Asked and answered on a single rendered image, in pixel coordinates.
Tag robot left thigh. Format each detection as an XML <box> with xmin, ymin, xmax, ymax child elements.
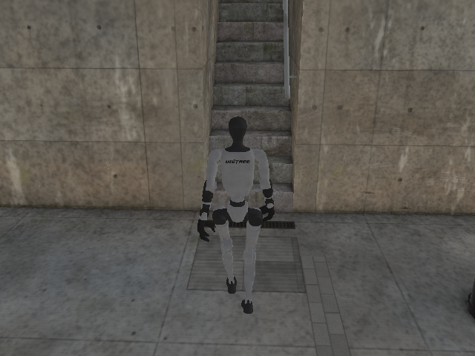
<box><xmin>212</xmin><ymin>206</ymin><xmax>233</xmax><ymax>251</ymax></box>

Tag left robot upper arm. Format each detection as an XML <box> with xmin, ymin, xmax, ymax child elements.
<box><xmin>206</xmin><ymin>149</ymin><xmax>222</xmax><ymax>191</ymax></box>

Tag robot left hand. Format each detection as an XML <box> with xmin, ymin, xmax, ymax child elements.
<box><xmin>197</xmin><ymin>219</ymin><xmax>215</xmax><ymax>242</ymax></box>

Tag left robot shin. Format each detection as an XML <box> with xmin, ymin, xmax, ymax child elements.
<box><xmin>220</xmin><ymin>239</ymin><xmax>235</xmax><ymax>284</ymax></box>

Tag robot right forearm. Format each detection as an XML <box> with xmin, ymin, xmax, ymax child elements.
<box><xmin>263</xmin><ymin>179</ymin><xmax>274</xmax><ymax>208</ymax></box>

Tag robot left forearm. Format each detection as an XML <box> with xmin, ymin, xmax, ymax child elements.
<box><xmin>199</xmin><ymin>180</ymin><xmax>213</xmax><ymax>220</ymax></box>

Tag right robot upper arm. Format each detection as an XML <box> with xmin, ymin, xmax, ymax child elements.
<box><xmin>253</xmin><ymin>149</ymin><xmax>271</xmax><ymax>190</ymax></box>

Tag robot right hand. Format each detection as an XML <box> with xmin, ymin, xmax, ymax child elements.
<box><xmin>259</xmin><ymin>205</ymin><xmax>275</xmax><ymax>222</ymax></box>

